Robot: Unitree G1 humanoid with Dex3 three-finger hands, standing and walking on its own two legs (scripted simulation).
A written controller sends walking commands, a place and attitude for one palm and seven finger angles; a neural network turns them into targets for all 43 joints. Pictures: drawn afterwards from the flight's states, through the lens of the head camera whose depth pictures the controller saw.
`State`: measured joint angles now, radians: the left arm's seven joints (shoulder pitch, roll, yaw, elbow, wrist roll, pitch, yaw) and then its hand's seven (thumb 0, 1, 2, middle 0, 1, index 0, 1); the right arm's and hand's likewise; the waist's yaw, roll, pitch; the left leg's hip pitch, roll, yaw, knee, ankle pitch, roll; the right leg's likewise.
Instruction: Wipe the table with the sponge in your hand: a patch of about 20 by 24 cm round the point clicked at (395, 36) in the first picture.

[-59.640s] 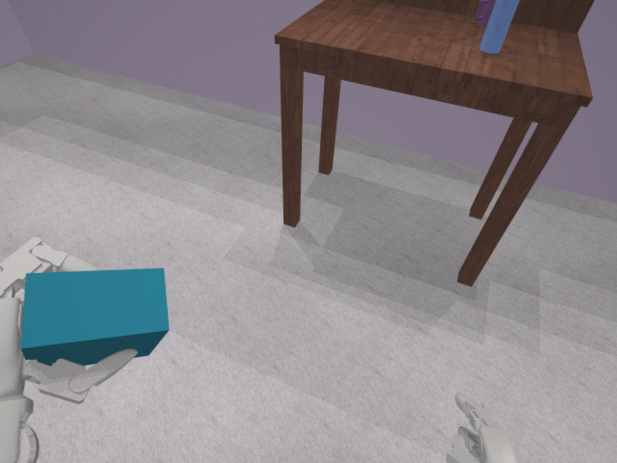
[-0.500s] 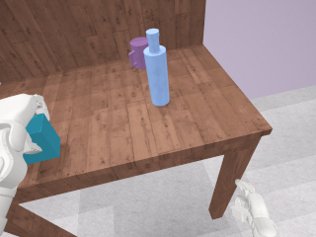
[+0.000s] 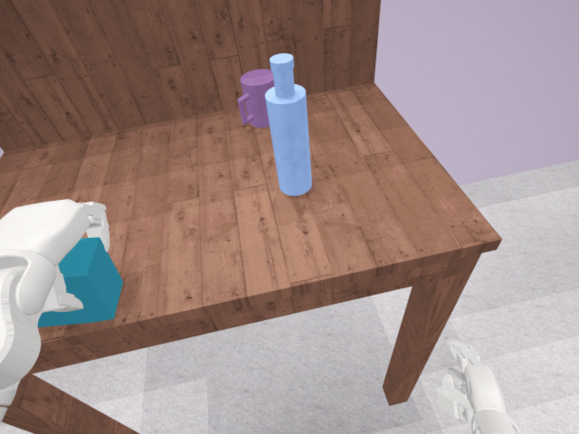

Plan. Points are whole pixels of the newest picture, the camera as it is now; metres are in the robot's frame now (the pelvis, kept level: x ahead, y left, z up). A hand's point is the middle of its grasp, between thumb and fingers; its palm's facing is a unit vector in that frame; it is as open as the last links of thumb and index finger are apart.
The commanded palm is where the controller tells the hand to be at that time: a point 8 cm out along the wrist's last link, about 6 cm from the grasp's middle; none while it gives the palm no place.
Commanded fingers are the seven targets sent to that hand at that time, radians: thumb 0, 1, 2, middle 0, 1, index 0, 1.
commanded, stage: move the sponge above the wiping area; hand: left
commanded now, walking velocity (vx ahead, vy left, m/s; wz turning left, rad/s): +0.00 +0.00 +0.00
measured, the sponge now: (67, 290) +0.22 +0.36 +0.10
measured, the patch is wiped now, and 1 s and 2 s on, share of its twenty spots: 0.95 0.95 0.95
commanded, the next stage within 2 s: lower the sponge onto the table in 1.58 s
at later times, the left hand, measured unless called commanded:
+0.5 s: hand (88, 243) +0.25 +0.30 +0.17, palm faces +0.00 +0.04 -1.00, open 9.9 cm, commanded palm +0.23 +0.33 +0.26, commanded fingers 0.00 0.10 1.30 -1.20 -1.60 -1.20 -1.60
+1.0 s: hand (73, 208) +0.27 +0.31 +0.21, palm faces +0.17 +0.03 -0.99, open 9.9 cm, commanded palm +0.23 +0.34 +0.26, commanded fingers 0.00 0.10 1.30 -1.20 -1.60 -1.20 -1.60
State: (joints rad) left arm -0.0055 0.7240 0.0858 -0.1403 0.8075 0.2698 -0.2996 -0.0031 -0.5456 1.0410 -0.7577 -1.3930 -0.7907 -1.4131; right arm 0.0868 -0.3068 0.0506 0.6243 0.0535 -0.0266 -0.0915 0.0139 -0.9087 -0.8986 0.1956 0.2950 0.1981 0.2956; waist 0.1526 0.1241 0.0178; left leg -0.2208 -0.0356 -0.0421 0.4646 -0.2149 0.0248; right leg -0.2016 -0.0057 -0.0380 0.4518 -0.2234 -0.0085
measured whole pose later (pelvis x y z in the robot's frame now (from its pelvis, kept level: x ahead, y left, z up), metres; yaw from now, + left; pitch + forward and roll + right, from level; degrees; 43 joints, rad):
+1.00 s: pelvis +0.00 +0.00 +0.00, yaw -1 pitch -3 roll +0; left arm -0.12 0.75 0.11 -0.17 0.76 0.17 -0.16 0.00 -0.55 1.03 -0.78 -1.41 -0.81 -1.43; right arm 0.08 -0.26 0.06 0.65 0.05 -0.05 -0.09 0.01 -0.91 -0.90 0.20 0.30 0.20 0.30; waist 0.17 0.10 0.02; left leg -0.18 -0.02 -0.03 0.45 -0.22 0.02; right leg -0.16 0.01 -0.02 0.42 -0.21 -0.01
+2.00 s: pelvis -0.01 +0.00 +0.00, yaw -1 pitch -3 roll -1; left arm -0.17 0.74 0.15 -0.06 0.78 0.37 -0.15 0.00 -0.56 1.03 -0.79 -1.41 -0.82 -1.43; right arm 0.04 -0.27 0.07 0.67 0.06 0.00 -0.07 0.01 -0.91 -0.90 0.20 0.30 0.20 0.30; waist 0.17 0.11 0.02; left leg -0.19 -0.03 -0.03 0.43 -0.19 0.02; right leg -0.17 0.00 -0.02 0.41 -0.19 -0.01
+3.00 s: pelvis -0.01 +0.00 +0.00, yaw +0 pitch -2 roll -1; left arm -0.20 0.71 0.08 0.13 0.86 0.19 -0.21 0.00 -0.60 1.03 -0.83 -1.39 -0.86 -1.41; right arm 0.11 -0.28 0.05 0.67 0.06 -0.01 -0.10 0.01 -0.91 -0.90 0.20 0.30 0.20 0.30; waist 0.13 0.11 0.02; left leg -0.23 -0.03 -0.05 0.46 -0.20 0.02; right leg -0.20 0.00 -0.04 0.43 -0.20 -0.02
